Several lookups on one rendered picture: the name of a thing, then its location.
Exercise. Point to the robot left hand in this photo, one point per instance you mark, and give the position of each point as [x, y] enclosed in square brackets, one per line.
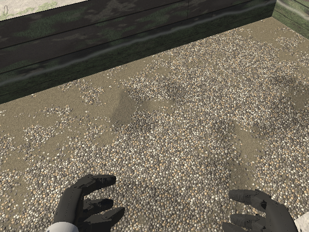
[84, 214]

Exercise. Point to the left robot forearm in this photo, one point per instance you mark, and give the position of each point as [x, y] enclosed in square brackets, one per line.
[62, 227]

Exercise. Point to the robot right hand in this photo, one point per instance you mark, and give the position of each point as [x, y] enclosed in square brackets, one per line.
[278, 218]

